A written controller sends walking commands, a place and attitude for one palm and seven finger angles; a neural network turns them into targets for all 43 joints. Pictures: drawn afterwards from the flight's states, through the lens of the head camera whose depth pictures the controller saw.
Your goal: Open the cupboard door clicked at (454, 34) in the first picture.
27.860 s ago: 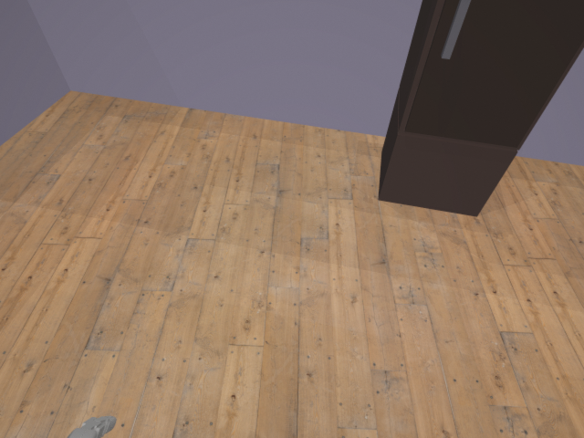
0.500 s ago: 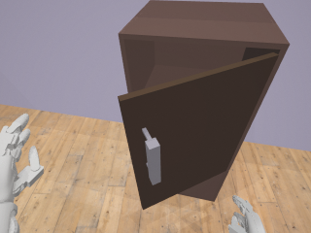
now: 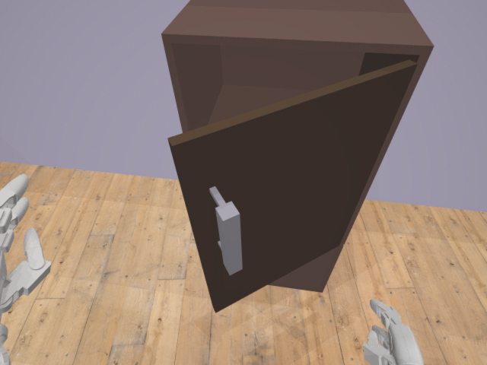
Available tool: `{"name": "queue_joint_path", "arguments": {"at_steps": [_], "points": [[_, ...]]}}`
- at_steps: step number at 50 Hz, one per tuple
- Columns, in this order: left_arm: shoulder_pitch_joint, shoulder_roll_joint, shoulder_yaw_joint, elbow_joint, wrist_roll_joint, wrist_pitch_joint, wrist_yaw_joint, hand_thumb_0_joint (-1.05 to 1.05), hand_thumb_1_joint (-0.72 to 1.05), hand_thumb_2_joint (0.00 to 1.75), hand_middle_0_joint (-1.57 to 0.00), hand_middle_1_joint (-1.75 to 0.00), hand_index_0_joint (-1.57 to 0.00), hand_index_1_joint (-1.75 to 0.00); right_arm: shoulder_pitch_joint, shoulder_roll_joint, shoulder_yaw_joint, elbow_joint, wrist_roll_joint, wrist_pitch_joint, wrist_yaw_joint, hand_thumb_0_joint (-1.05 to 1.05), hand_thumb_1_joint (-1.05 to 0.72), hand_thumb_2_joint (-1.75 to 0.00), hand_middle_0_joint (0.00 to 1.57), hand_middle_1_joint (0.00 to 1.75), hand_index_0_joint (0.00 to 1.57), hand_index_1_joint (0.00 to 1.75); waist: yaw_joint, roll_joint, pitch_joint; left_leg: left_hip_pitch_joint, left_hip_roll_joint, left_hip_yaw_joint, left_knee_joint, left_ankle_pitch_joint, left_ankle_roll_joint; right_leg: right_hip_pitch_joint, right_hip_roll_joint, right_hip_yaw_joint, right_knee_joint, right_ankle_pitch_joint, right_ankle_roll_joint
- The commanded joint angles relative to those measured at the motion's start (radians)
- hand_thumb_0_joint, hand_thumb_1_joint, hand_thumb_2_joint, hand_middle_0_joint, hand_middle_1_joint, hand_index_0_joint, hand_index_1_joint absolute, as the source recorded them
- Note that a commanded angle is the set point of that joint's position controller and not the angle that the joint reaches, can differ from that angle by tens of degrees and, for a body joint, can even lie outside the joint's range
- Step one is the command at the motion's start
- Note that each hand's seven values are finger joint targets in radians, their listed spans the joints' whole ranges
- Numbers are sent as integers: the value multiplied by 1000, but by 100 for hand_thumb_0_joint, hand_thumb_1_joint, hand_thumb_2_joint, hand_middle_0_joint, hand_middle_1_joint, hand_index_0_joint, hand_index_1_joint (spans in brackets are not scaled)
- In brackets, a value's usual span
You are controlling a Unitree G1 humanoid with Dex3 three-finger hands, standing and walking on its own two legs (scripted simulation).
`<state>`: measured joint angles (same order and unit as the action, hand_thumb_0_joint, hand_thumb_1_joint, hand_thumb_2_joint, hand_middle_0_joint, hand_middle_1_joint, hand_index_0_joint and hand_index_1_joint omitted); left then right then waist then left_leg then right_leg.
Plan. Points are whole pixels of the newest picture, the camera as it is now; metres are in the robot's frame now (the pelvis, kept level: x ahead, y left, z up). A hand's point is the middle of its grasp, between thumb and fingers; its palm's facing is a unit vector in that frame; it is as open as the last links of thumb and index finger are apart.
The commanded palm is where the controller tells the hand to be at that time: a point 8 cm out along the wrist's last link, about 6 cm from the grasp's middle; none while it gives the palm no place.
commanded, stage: step back with the hand held close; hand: left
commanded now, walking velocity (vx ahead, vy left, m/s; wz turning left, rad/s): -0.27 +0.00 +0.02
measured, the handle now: (224, 232) +0.31 +0.06 +0.06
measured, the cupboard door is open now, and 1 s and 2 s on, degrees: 37 37 37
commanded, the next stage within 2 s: stop stepping back and stand still in 1.00 s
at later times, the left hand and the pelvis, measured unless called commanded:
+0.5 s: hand (3, 318) +0.14 +0.27 +0.15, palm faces +0.43 -0.78 -0.45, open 7.4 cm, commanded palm +0.07 +0.32 +0.17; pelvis -0.07 +0.02 -0.02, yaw +0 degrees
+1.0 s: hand out of the picture +0.06 +0.23 +0.15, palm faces +0.26 -0.79 -0.55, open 7.4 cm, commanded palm +0.00 +0.28 +0.17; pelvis -0.15 -0.01 -0.01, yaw -2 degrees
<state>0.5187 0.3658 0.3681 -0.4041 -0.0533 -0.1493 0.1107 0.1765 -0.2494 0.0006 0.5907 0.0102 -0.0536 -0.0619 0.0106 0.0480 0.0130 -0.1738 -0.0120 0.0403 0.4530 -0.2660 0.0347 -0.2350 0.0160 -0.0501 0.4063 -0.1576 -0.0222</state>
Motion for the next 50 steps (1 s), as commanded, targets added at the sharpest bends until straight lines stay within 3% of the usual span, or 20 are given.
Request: {"name": "queue_joint_path", "arguments": {"at_steps": [1, 8, 12, 14, 17, 21, 24, 26, 27, 29, 31, 34, 37, 40, 41, 42, 44, 45, 47, 50], "points": [[8, 221, 169, -258, 3, -70, 38, 0, 90, 90, -20, -30, -20, -30, -95, -103, -53, -182, 9, -26, -16, 0, -90, -90, 20, 30, 20, 30, 4, -26, -167, -104, 82, -106, -58, 258, 2, 161, -97, 128, 46, 289, 7], [28, 211, 176, -294, 16, -75, 49, 0, 90, 90, -20, -30, -20, -30, -87, -108, -59, -199, 9, -27, -26, 0, -90, -90, 20, 30, 20, 30, 3, 60, -140, -281, 137, -153, -113, 121, 34, 193, -64, 109, 190, 213, 27], [2, 219, 193, -280, 30, -80, 53, 0, 90, 90, -20, -30, -20, -30, -79, -117, -62, -198, 6, -36, -28, 0, -90, -90, 20, 30, 20, 30, 2, 53, -91, -440, 151, -174, -129, -89, 62, 220, -60, 125, 249, 145, 30], [-22, 200, 176, -279, 32, -82, 52, 0, 90, 90, -20, -30, -20, -30, -67, -112, -57, -204, 6, -40, -27, 0, -90, -90, 20, 30, 20, 30, -7, 4, -62, -502, 147, -175, -112, -204, 69, 212, -72, 149, 250, 96, 26], [-50, 228, 193, -301, 39, -94, 58, 0, 90, 90, -20, -30, -20, -30, -51, -117, -64, -199, 7, -46, -27, 0, -90, -90, 20, 30, 20, 30, -14, -59, -54, -469, 91, -149, -11, -326, 58, 101, -120, 232, 129, -62, -1], [-51, 225, 185, -322, 31, -108, 70, 0, 90, 90, -20, -30, -20, -30, -42, -101, -53, -186, -1, -51, -18, 0, -90, -90, 20, 30, 20, 30, -24, -131, -64, -305, 44, -137, 121, -267, 29, -108, -187, 298, -25, -292, -41], [-25, 226, 194, -349, 27, -120, 79, 0, 90, 90, -20, -30, -20, -30, -47, -106, -47, -184, -3, -54, -25, 0, -90, -90, 20, 30, 20, 30, -25, -12, -83, -326, 88, -190, -3, -298, 40, -74, -128, 210, 69, -263, -13], [-28, 220, 217, -352, 41, -127, 81, 0, 90, 90, -20, -30, -20, -30, -53, -120, -49, -193, -1, -64, -31, 0, -90, -90, 20, 30, 20, 30, -16, 144, -71, -555, 215, -315, -217, -473, 94, 125, -19, 110, 336, -173, 36], [-26, 234, 240, -334, 49, -130, 81, 0, 90, 90, -20, -30, -20, -30, -59, -114, -55, -190, -4, -71, -38, 0, -90, -90, 20, 30, 20, 30, -5, 193, -75, -600, 275, -375, -291, -467, 111, 182, 18, 71, 463, -109, 51], [-44, 217, 213, -347, 47, -128, 72, 0, 90, 90, -20, -30, -20, -30, -53, -92, -61, -183, -14, -86, -31, 0, -90, -90, 20, 30, 20, 30, -14, 115, -64, -506, 300, -365, -243, -235, 130, 103, 21, 93, 528, -190, 46], [-12, 188, 188, -314, 40, -128, 65, 0, 90, 90, -20, -30, -20, -30, -39, -92, -63, -160, -17, -103, -20, 0, -90, -90, 20, 30, 20, 30, -14, 72, -51, -381, 276, -309, -171, -21, 119, 34, 18, 85, 411, -242, 40], [8, 175, 148, -317, 21, -131, 54, 0, 90, 90, -20, -30, -20, -30, -40, -93, -57, -117, -27, -121, -5, 0, -90, -90, 20, 30, 20, 30, -19, 107, -100, -142, 260, -298, -123, 313, 95, -36, 18, 65, 223, -251, 38], [-14, 213, 164, -339, 20, -139, 45, 0, 90, 90, -20, -30, -20, -30, -55, -102, -61, -83, -31, -126, 6, 0, -90, -90, 20, 30, 20, 30, -8, 144, -185, 26, 247, -261, -68, 573, 80, -21, 16, 77, 100, -128, 33], [15, 240, 192, -390, 4, -141, 33, 0, 90, 90, -20, -30, -20, -30, -84, -94, -60, -110, -11, -103, 17, 0, -90, -90, 20, 30, 20, 30, 6, 64, -331, 133, 198, -163, 34, 687, 49, 38, -12, 94, 40, 168, 37], [35, 261, 215, -395, -6, -137, 32, 0, 90, 90, -20, -30, -20, -30, -100, -87, -59, -129, -4, -91, 17, 0, -90, -90, 20, 30, 20, 30, 6, 13, -354, 111, 167, -114, 73, 609, 32, 51, -48, 118, 38, 306, 42], [82, 296, 246, -395, -12, -133, 33, 0, 90, 90, -20, -30, -20, -30, -106, -73, -57, -142, 7, -78, 15, 0, -90, -90, 20, 30, 20, 30, 5, -95, -370, 64, 119, -64, 130, 486, 6, 72, -109, 145, 39, 477, 45], [136, 298, 268, -350, -21, -121, 32, 0, 90, 90, -20, -30, -20, -30, -142, -56, -46, -184, 25, -57, 10, 0, -90, -90, 20, 30, 20, 30, 14, -222, -266, -210, 9, -27, 317, -51, -29, 97, -266, 262, 4, 750, 7], [152, 305, 278, -329, -17, -112, 31, 0, 90, 90, -20, -30, -20, -30, -153, -53, -45, -187, 26, -49, 8, 0, -90, -90, 20, 30, 20, 30, 22, -216, -205, -313, -14, -66, 444, -175, -31, 70, -309, 297, -6, 764, -33], [126, 306, 275, -302, -6, -95, 34, 0, 90, 90, -20, -30, -20, -30, -164, -45, -28, -170, 8, -34, -1, 0, -90, -90, 20, 30, 20, 30, 7, -145, -160, -363, 16, -82, 462, -189, -47, 72, -322, 301, 28, 817, -101], [41, 264, 210, -306, 13, -85, 47, 0, 90, 90, -20, -30, -20, -30, -138, -47, -20, -154, -3, -20, -29, 0, -90, -90, 20, 30, 20, 30, -20, -112, -124, -266, 13, -37, 238, -90, -55, 92, -227, 220, 57, 844, -70]]}}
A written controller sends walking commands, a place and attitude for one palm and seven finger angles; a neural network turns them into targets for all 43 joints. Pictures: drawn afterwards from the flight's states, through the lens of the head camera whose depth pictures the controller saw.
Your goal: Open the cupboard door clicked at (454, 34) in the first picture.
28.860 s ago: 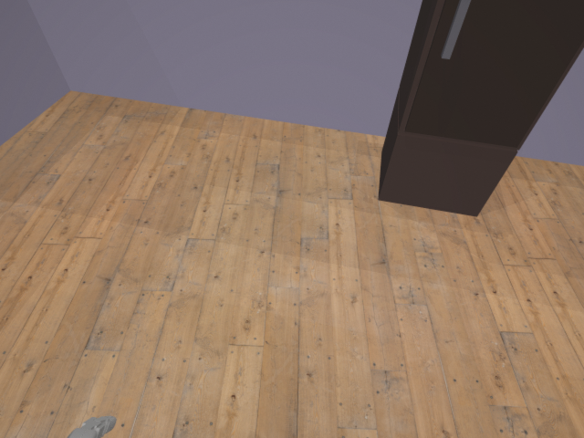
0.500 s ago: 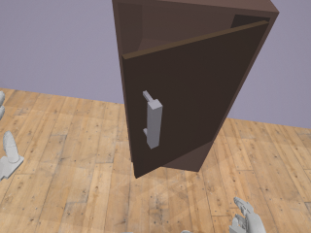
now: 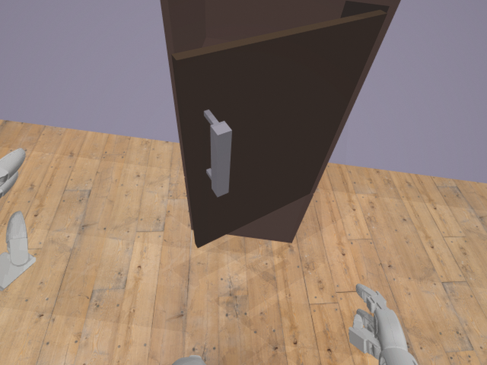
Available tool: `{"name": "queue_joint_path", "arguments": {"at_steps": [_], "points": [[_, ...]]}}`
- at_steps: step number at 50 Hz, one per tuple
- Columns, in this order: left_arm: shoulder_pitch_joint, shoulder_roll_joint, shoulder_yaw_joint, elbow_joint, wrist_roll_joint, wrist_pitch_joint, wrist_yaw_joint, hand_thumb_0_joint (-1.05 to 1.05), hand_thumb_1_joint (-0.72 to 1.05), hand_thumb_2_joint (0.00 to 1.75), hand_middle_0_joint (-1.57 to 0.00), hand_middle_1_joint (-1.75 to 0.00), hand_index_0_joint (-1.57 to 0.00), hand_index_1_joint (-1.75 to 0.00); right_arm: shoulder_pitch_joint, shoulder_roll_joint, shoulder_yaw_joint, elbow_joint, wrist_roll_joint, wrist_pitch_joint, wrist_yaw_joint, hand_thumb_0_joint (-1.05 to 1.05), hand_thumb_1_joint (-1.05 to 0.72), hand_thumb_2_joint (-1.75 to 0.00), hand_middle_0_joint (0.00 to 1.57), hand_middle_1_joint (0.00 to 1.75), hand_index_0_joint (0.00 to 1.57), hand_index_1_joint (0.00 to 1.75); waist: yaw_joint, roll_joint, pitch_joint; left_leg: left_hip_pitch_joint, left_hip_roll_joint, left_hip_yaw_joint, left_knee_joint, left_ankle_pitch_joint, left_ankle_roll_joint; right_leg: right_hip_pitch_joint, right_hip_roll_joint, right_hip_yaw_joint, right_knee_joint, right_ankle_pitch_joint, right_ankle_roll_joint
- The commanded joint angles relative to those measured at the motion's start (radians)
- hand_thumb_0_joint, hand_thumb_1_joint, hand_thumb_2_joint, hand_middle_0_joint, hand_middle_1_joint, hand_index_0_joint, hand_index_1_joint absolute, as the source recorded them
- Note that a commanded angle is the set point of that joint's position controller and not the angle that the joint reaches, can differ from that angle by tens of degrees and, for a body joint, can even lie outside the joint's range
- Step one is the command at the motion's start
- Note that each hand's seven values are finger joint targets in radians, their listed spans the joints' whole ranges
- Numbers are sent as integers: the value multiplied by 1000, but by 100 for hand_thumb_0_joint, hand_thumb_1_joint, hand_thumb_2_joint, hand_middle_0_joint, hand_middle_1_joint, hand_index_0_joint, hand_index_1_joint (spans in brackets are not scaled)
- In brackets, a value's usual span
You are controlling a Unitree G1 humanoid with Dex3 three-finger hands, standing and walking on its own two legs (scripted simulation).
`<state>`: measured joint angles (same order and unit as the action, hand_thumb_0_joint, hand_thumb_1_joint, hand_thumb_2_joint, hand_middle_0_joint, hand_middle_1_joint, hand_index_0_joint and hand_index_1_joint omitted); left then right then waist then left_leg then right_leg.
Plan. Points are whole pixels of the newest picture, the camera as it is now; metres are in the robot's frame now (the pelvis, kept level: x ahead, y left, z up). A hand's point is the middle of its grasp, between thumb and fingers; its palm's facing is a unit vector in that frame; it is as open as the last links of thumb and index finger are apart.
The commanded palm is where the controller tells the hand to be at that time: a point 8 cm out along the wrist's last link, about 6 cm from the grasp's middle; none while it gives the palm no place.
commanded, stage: stop stepping back and stand still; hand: left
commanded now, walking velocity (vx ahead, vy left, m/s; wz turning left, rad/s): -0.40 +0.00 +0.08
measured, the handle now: (214, 155) +0.46 +0.09 +0.07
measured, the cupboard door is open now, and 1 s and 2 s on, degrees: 37 37 37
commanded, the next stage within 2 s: let the arm hang, fingers relaxed in 0.80 s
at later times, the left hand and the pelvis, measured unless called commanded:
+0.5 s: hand out of the picture +0.05 +0.27 +0.17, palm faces +0.46 -0.77 -0.43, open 7.4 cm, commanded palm +0.00 +0.30 +0.18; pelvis -0.13 +0.00 +0.01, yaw +1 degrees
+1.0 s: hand out of the picture +0.04 +0.28 +0.05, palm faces +0.28 -0.83 -0.48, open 7.4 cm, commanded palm none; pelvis -0.15 +0.01 -0.01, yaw +5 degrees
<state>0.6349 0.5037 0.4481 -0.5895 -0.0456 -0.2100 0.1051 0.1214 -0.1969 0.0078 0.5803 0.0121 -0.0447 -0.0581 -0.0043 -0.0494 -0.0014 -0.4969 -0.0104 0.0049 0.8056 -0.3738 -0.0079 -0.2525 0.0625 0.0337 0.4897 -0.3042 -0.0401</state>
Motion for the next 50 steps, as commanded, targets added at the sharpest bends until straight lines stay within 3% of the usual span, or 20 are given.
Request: {"name": "queue_joint_path", "arguments": {"at_steps": [1, 3, 5, 7, 10, 14, 16, 18, 21, 22, 25, 31, 34, 37, 41, 44, 45, 46, 48, 50], "points": [[-90, 122, 117, -132, 6, -24, 56, 0, 90, 90, -20, -30, -20, -30, -67, -111, -32, -138, -5, -30, -39, 0, -90, -90, 20, 30, 20, 30, -10, -2, -118, 96, 11, 2, -217, 98, -9, 134, -252, 114, -6, 996, -30], [-103, 118, 92, -163, 1, -34, 58, 0, 90, 90, -20, -30, -20, -30, -47, -134, -45, -128, 4, -41, -50, 0, -90, -90, 20, 30, 20, 30, -9, 66, -152, 211, 73, -39, -420, 516, 15, 140, -169, 57, 53, 804, 34], [-65, 130, 109, -189, -4, -56, 52, 0, 90, 90, -20, -30, -20, -30, -18, -159, -79, -141, 7, -58, -30, 0, -90, -90, 20, 30, 20, 30, 11, 196, -263, 434, 228, -148, -404, 1031, 75, 14, -51, 10, 148, 224, 70], [-10, 143, 132, -254, -4, -55, 41, 0, 90, 90, -20, -30, -20, -30, -15, -144, -73, -152, -29, -96, -16, 0, -90, -90, 20, 30, 20, 30, 26, 360, -292, 417, 293, -239, -454, 956, 110, -43, -31, 13, 345, -204, 55], [-6, 95, 108, -270, -6, -36, 59, 0, 90, 90, -20, -30, -20, -30, 27, -129, -65, -131, -9, -135, -5, 0, -90, -90, 20, 30, 20, 30, -2, 216, -212, 413, 250, -196, -480, 663, 129, -93, -25, -18, 333, -155, 70], [-21, 82, 107, -147, -10, 12, 77, 0, 90, 90, -20, -30, -20, -30, -12, -123, -35, -115, -13, -147, -16, 0, -90, -90, 20, 30, 20, 30, -15, 255, -75, 151, 201, -195, -709, -165, 91, 85, -13, -78, 158, -160, 69], [-70, 77, 88, -106, 0, 21, 78, 0, 90, 90, -20, -30, -20, -30, -19, -129, -35, -108, -18, -137, -20, 0, -90, -90, 20, 30, 20, 30, -9, 303, -38, 18, 160, -152, -741, -324, 48, 240, 19, -145, 28, -145, 46], [-96, 93, 75, -99, 7, 18, 67, 0, 90, 90, -20, -30, -20, -30, -24, -120, -31, -108, -22, -128, -20, 0, -90, -90, 20, 30, 20, 30, -4, 237, -35, 42, 80, -75, -604, -259, 12, 244, -7, -130, -164, -138, 18], [-189, 150, 92, -163, -6, 10, 56, 0, 90, 90, -20, -30, -20, -30, -27, -130, -46, -81, -32, -110, -14, 0, -90, -90, 20, 30, 20, 30, 14, -191, -52, 33, -18, -5, 136, 14, -8, -48, -391, 388, -410, -421, -178], [-230, 127, 82, -142, -2, 5, 58, 0, 90, 90, -20, -30, -20, -30, -17, -143, -51, -67, -27, -116, -11, 0, -90, -90, 20, 30, 20, 30, -2, -151, -33, -60, -10, -26, 272, 13, -11, -48, -401, 421, -403, -419, -193], [-269, 82, 41, -25, 17, -21, 56, 0, 90, 90, -20, -30, -20, -30, -1, -127, -40, -48, -22, -115, -17, 0, -90, -90, 20, 30, 20, 30, -24, -13, 52, -70, 61, -14, 195, 67, 5, -73, -331, 220, -336, -279, -139], [-232, 79, 62, -29, 22, -41, 79, 0, 90, 90, -20, -30, -20, -30, 11, -114, -40, -68, -22, -143, -49, 0, -90, -90, 20, 30, 20, 30, 4, -29, 0, 216, 19, 108, -289, 46, 42, -26, -258, 152, -230, -215, -103], [-184, 83, 85, -143, 6, -63, 82, 0, 90, 90, -20, -30, -20, -30, 22, -160, -61, -108, -12, -150, -47, 0, -90, -90, 20, 30, 20, 30, 0, 216, -82, 410, 169, -147, -432, 262, 115, -56, -92, 8, 92, 67, 14], [-177, 131, 126, -169, 15, -70, 68, 0, 90, 90, -20, -30, -20, -30, 32, -129, -53, -78, -30, -173, -27, 0, -90, -90, 20, 30, 20, 30, -5, 354, -76, 450, 287, -291, -484, 512, 172, -190, -49, -82, 305, -202, 52], [-84, 77, 94, -112, 12, -45, 63, 0, 90, 90, -20, -30, -20, -30, 37, -142, -52, -76, -14, -178, -8, 0, -90, -90, 20, 30, 20, 30, -9, 247, -50, 323, 236, -108, -413, 503, 123, -21, -45, -116, 106, -62, 53], [-87, 91, 112, -44, 14, -43, 57, 0, 90, 90, -20, -30, -20, -30, 10, -138, -44, -89, -13, -157, -8, 0, -90, -90, 20, 30, 20, 30, -4, 143, -21, 95, 155, -27, -354, 141, 66, 176, -79, -18, -69, 94, 27], [-126, -154, -321, 688, 107, 135, -81, 0, 90, 90, -20, -30, -20, -30, 12, -180, -74, 135, -7, -117, 69, 0, -90, -90, 20, 30, 20, 30, -14, -7, -11, 45, 70, 43, -77, 140, 12, 10, -292, 118, -8, 318, -39], [-146, -156, -322, 731, 92, 196, -98, 0, 90, 90, -20, -30, -20, -30, 84, -98, -64, 125, -7, -45, 66, 0, -90, -90, 20, 30, 20, 30, -18, -106, -65, 111, 70, 29, -27, -119, -7, -81, -365, 207, -73, 267, -102], [-224, -151, -323, 799, 91, 209, -100, 0, 90, 90, -20, -30, -20, -30, 117, -93, -49, 103, -30, 18, 58, 0, -90, -90, 20, 30, 20, 30, -5, -246, 7, 21, 36, 37, 113, -213, 7, -77, -365, 195, -140, 89, -150], [-272, -144, -330, 912, 97, 210, -93, 0, 90, 90, -20, -30, -20, -30, 69, -106, -56, 98, -42, 40, 69, 0, -90, -90, 20, 30, 20, 30, 12, -254, 63, -14, 21, 53, 122, -199, 14, -17, -332, 143, -136, 230, -160]]}}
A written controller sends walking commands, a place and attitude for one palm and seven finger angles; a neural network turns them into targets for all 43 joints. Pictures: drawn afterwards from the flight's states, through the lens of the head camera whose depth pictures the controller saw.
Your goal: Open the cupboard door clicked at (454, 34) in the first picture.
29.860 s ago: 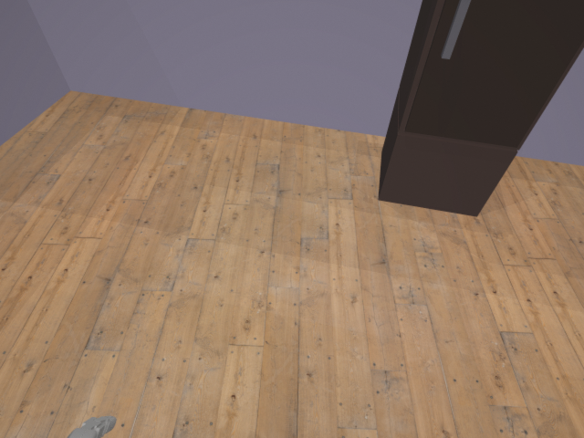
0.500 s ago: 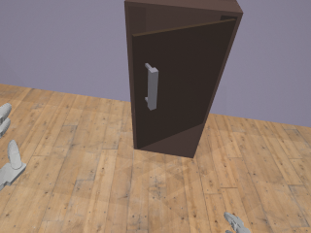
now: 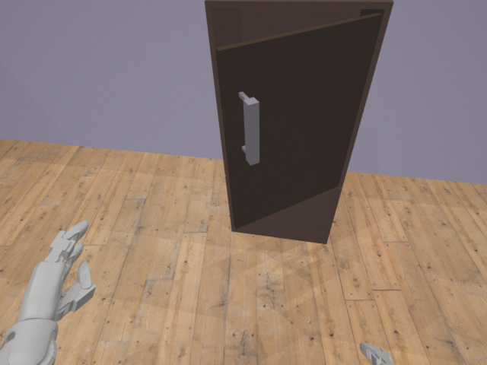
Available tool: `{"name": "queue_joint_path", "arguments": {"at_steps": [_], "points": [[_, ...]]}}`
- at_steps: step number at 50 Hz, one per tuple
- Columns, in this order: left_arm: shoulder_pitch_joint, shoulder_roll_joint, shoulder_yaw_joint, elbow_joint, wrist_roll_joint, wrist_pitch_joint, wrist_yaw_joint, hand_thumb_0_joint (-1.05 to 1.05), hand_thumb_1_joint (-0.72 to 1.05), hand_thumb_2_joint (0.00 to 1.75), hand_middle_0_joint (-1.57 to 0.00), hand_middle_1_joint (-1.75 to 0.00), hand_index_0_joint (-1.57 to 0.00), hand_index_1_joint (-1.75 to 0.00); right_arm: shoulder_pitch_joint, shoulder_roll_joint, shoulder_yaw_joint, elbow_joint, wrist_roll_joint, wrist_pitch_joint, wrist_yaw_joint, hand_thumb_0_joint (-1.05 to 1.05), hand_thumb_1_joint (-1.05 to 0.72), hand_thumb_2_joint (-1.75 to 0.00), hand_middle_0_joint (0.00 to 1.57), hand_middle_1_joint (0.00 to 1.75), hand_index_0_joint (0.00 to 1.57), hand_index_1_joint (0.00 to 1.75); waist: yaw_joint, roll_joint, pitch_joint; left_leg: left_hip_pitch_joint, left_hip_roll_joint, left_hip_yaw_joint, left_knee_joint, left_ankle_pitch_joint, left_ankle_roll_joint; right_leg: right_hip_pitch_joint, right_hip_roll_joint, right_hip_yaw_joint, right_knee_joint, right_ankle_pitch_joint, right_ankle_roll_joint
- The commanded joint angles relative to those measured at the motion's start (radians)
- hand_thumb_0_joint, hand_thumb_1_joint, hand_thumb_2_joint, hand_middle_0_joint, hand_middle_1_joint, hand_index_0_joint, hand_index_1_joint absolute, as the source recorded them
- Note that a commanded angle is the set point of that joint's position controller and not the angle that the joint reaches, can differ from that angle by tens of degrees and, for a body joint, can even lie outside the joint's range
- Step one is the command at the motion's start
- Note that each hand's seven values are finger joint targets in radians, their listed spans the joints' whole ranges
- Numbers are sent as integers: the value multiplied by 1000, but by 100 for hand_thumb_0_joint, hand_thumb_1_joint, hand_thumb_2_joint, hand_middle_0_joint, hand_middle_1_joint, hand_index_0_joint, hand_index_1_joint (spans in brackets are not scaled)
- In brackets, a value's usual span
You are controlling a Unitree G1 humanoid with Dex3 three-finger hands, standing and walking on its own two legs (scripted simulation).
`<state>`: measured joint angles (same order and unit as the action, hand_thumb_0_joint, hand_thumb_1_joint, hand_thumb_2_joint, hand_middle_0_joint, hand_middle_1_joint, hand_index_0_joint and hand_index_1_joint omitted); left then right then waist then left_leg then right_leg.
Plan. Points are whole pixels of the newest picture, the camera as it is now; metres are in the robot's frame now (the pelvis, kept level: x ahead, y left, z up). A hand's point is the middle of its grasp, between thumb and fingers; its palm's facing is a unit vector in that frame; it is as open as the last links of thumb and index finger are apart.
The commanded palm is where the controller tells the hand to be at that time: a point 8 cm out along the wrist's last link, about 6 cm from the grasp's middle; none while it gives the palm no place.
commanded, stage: let the arm hang, fingers relaxed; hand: left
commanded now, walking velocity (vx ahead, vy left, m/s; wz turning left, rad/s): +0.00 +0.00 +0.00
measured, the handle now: (247, 128) +0.62 +0.02 +0.07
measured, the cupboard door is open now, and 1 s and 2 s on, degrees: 37 37 37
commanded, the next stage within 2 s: look to check the result in 1.00 s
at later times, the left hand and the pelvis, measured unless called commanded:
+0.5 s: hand out of the picture -0.06 +0.20 -0.16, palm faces +0.05 -0.98 -0.21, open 7.3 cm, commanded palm none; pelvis +0.00 +0.02 +0.02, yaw +0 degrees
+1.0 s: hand out of the picture -0.01 +0.20 -0.16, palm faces +0.03 -0.98 -0.18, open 7.3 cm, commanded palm none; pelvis +0.00 +0.03 +0.02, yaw -1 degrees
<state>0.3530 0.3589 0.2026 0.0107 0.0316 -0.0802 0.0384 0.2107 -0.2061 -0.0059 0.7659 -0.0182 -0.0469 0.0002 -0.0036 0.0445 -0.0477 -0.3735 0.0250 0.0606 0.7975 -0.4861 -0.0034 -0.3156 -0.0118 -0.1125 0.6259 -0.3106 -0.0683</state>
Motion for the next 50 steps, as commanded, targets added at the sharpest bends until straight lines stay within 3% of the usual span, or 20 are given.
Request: {"name": "queue_joint_path", "arguments": {"at_steps": [1, 2, 4, 5, 6, 7, 8, 9, 10, 11, 14, 17, 21, 31, 38, 41, 50], "points": [[-12, 6, -93, 374, 19, 80, -24, 0, 90, 90, -20, -30, -20, -30, -26, -91, -43, -75, -13, 52, 12, 0, -90, -90, 20, 30, 20, 30, 6, -329, 102, -95, -18, 1, 80, -65, 7, 61, -241, 262, -261, 327, -126], [-41, 15, -100, 435, 16, 83, -20, 0, 90, 90, -20, -30, -20, -30, -13, -84, -41, -55, -10, 60, 12, 0, -90, -90, 20, 30, 20, 30, -7, -269, 90, -43, -20, 8, 2, -26, 3, 77, -232, 234, -248, 367, -116], [-77, 11, -116, 556, 0, 85, -20, 0, 90, 90, -20, -30, -20, -30, 48, -62, -32, 14, -11, 67, 6, 0, -90, -90, 20, 30, 20, 30, -30, -212, 54, 107, -28, 7, -186, 122, 4, 59, -188, 200, -238, 276, -70], [-94, 0, -128, 618, -10, 83, -22, 0, 90, 90, -20, -30, -20, -30, 83, -62, -26, 50, -12, 61, 3, 0, -90, -90, 20, 30, 20, 30, -45, -154, 40, 197, -6, -29, -297, 254, 13, 20, -170, 188, -210, 194, -32], [-81, -39, -143, 677, -16, 82, -27, 0, 90, 90, -20, -30, -20, -30, 72, -90, -21, 79, -16, 49, -3, 0, -90, -90, 20, 30, 20, 30, -25, -29, 44, 208, 74, -151, -362, 381, 46, -14, -108, 154, -173, 110, 22], [-63, -56, -155, 726, -18, 84, -27, 0, 90, 90, -20, -30, -20, -30, 25, -120, -18, 84, -17, 45, -10, 0, -90, -90, 20, 30, 20, 30, 10, 62, 45, 127, 145, -221, -421, 336, 74, 52, -71, 132, -188, 36, 51], [-49, -70, -158, 775, -13, 83, -22, 0, 90, 90, -20, -30, -20, -30, -1, -120, -14, 100, -21, 49, -15, 0, -90, -90, 20, 30, 20, 30, 21, 28, 61, 21, 136, -208, -434, 166, 74, 122, -59, 143, -252, -37, 49], [-58, -77, -146, 832, -9, 86, -21, 0, 90, 90, -20, -30, -20, -30, -5, -90, -13, 130, -21, 48, -18, 0, -90, -90, 20, 30, 20, 30, 14, 126, 100, 0, 89, -179, -453, 115, 52, 118, -73, 150, -259, -27, 33], [-44, -88, -140, 869, -15, 84, -21, 0, 90, 90, -20, -30, -20, -30, 13, -66, -9, 151, -20, 49, -22, 0, -90, -90, 20, 30, 20, 30, 13, 216, 93, 15, 85, -168, -474, 123, 46, 134, -74, 142, -252, 13, 24], [-32, -83, -145, 909, -19, 80, -22, 0, 90, 90, -20, -30, -20, -30, 27, -55, -6, 174, -16, 47, -25, 0, -90, -90, 20, 30, 20, 30, 16, 231, 66, 30, 89, -167, -486, 154, 46, 168, -74, 131, -247, 65, 23], [-13, -83, -159, 1000, -21, 67, -22, 0, 90, 90, -20, -30, -20, -30, 79, -51, -1, 230, -5, 40, -32, 0, -90, -90, 20, 30, 20, 30, 12, 88, 2, 115, 83, -137, -451, 308, 39, 217, -95, 125, -274, 173, 20], [-13, -91, -170, 1062, -23, 62, -19, 0, 90, 90, -20, -30, -20, -30, 123, -51, -2, 277, 3, 41, -35, 0, -90, -90, 20, 30, 20, 30, 0, -29, 41, 159, 80, -120, -448, 344, 34, 178, -106, 116, -301, 163, 19], [6, -108, -181, 1119, -24, 67, -13, 0, 90, 90, -20, -30, -20, -30, 141, -41, 4, 322, 1, 45, -38, 0, -90, -90, 20, 30, 20, 30, -3, -22, 105, 158, 78, -115, -469, 323, 34, 139, -108, 118, -316, 117, 22], [17, -130, -176, 1139, -21, 74, -3, 0, 90, 90, -20, -30, -20, -30, 166, -6, 4, 359, -4, 49, -34, 0, -90, -90, 20, 30, 20, 30, -2, -57, 172, 114, 64, -117, -499, 205, 36, 85, -102, 124, -311, 11, 29], [16, -140, -164, 1119, -18, 73, -1, 0, 90, 90, -20, -30, -20, -30, 183, 17, -3, 363, -7, 43, -32, 0, -90, -90, 20, 30, 20, 30, 1, -51, 170, 85, 59, -119, -505, 186, 38, 86, -99, 129, -294, 5, 31], [19, -145, -165, 1120, -19, 71, -1, 0, 90, 90, -20, -30, -20, -30, 180, 15, -3, 362, -6, 38, -34, 0, -90, -90, 20, 30, 20, 30, 4, -4, 150, 94, 67, -127, -512, 205, 39, 102, -96, 125, -275, 57, 31], [15, -140, -164, 1116, -20, 67, -1, 0, 90, 90, -20, -30, -20, -30, 188, 10, -5, 364, -3, 38, -34, 0, -90, -90, 20, 30, 20, 30, -2, -34, 145, 123, 62, -114, -493, 253, 37, 98, -105, 130, -284, 65, 29]]}}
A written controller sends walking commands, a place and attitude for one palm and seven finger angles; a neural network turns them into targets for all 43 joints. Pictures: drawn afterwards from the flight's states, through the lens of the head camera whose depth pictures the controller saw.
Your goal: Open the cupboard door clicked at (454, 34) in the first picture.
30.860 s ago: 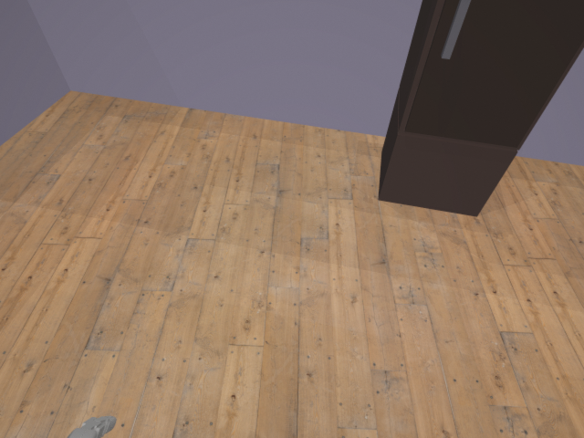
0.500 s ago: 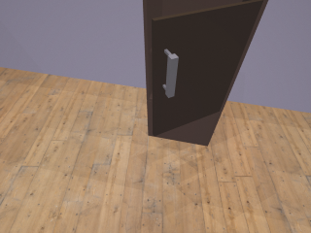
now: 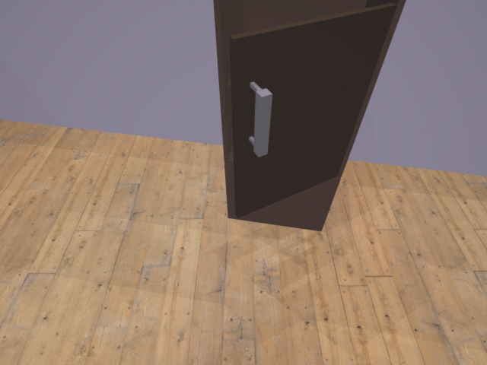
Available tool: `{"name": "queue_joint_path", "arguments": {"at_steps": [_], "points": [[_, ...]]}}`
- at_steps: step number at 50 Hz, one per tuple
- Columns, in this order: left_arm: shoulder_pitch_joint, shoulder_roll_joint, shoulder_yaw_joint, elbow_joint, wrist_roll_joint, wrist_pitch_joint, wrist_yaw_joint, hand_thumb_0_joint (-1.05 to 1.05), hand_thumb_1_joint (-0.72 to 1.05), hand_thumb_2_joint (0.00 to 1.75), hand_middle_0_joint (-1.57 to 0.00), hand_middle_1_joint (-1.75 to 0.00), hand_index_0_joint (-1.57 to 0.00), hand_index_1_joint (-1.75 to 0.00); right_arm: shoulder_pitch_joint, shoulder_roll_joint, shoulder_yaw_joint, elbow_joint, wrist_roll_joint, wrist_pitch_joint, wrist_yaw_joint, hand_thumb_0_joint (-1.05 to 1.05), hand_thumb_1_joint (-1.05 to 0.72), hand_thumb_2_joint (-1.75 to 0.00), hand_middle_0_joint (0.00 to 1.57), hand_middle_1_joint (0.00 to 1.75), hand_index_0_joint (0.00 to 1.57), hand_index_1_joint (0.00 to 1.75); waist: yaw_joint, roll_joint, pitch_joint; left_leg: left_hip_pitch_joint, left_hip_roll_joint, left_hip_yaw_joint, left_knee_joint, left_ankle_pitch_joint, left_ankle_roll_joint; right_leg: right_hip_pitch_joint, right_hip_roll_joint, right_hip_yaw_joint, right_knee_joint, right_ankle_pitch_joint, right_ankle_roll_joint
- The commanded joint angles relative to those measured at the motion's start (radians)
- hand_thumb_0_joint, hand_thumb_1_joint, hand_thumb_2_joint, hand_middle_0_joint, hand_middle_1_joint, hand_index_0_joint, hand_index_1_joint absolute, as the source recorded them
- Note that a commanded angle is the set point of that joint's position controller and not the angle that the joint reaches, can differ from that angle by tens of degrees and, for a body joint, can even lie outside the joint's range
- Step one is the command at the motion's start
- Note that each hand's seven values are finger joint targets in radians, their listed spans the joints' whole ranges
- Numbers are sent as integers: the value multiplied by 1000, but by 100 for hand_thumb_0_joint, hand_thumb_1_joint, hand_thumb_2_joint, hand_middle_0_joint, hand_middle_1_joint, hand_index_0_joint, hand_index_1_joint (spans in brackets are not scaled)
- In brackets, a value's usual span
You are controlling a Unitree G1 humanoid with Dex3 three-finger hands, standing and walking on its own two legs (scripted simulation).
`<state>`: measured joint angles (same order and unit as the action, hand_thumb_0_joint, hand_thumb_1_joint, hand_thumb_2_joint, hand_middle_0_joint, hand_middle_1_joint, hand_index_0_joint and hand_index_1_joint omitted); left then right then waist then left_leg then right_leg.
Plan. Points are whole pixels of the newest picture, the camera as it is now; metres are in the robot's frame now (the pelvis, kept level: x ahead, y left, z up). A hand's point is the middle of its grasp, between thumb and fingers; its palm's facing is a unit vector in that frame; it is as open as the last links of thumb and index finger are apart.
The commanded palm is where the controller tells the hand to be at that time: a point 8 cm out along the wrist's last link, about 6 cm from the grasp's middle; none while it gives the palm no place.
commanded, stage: look to check the result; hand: left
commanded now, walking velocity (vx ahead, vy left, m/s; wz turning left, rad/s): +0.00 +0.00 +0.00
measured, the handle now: (257, 120) +0.62 +0.00 +0.06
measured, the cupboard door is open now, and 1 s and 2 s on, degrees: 37 37 37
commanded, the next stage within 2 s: walk to a spot facing it in 0.56 s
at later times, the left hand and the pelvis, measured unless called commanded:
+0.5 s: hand out of the picture +0.00 +0.16 -0.17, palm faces +0.04 -0.98 -0.18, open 7.4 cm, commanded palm none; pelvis +0.01 +0.00 +0.00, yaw +0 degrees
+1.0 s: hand out of the picture +0.04 +0.18 -0.18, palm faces -0.06 -0.98 -0.21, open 7.4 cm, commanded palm none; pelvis +0.01 -0.01 -0.01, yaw -7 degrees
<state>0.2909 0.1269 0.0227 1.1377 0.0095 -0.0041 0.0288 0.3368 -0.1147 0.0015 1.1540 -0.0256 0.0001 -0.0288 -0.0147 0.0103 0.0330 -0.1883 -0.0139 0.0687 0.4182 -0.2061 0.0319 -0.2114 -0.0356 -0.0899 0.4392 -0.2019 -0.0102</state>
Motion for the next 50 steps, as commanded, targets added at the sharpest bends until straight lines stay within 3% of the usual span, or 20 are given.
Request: {"name": "queue_joint_path", "arguments": {"at_steps": [1, 34, 38, 41, 45, 48, 50], "points": [[75, 96, 16, -11, 2, -10, 9, 0, 90, 90, -20, -30, -20, -30, 61, -81, -13, -22, 5, -9, -4, 0, -90, -90, 20, 30, 20, 30, 8, -2, 61, -59, 101, -122, -114, -27, 1, -6, -81, 106, -97, -44, -28], [46, 116, 9, -5, 1, -19, 7, 0, 90, 90, -20, -30, -20, -30, -1, -114, -10, -16, 7, -13, -5, 0, -90, -90, 20, 30, 20, 30, 8, -17, 46, -4, 109, -115, -117, 66, -4, 30, -86, 107, -120, 31, -25], [37, 126, 29, -21, 4, -1, 5, 0, 90, 90, -20, -30, -20, -30, 6, -116, -24, -22, 8, -1, -15, 0, -90, -90, 20, 30, 20, 30, 3, -3, 25, 25, 129, -72, -54, 78, -7, -12, -86, 139, -74, 104, -33], [8, 144, 51, -59, 9, 18, -4, 0, 90, 90, -20, -30, -20, -30, -11, -142, -45, -53, 7, 12, -19, 0, -90, -90, 20, 30, 20, 30, 1, -5, 49, 0, 151, -59, -31, 4, -3, -75, -74, 166, -32, 80, -40], [-13, 151, 68, -111, 15, 30, -17, 0, 90, 90, -20, -30, -20, -30, -36, -172, -68, -106, 4, 14, -22, 0, -90, -90, 20, 30, 20, 30, 6, 23, 28, -8, 197, -81, -37, -65, 17, -130, -40, 183, 39, 60, -38], [-24, 143, 75, -147, 18, 36, -25, 0, 90, 90, -20, -30, -20, -30, -46, -213, -85, -141, 2, 9, -24, 0, -90, -90, 20, 30, 20, 30, 10, 85, 0, 6, 284, -133, -80, -70, 58, -170, 12, 147, 181, 34, -22], [-32, 128, 78, -171, 20, 43, -31, 0, 90, 90, -20, -30, -20, -30, -60, -236, -95, -157, -4, 3, -24, 0, -90, -90, 20, 30, 20, 30, 14, 165, -4, 15, 375, -158, -114, 36, 115, -201, 32, 86, 347, -169, -4]]}}
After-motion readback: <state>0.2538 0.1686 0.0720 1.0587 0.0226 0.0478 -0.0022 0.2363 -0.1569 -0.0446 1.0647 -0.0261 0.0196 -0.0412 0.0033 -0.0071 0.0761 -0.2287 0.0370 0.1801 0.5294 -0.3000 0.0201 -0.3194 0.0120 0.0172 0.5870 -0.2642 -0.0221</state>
